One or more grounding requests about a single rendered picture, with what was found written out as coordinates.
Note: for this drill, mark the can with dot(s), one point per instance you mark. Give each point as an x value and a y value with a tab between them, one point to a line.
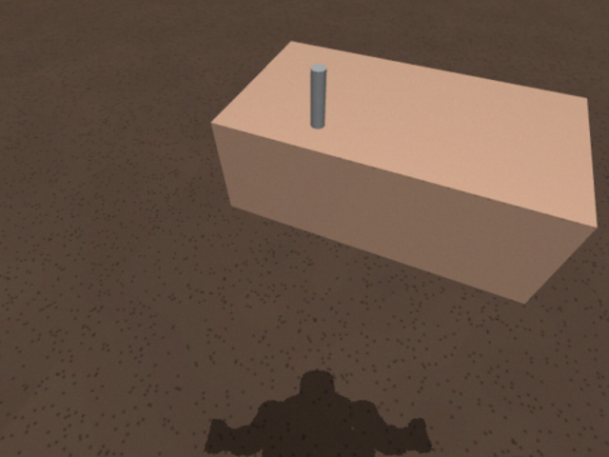
318	87

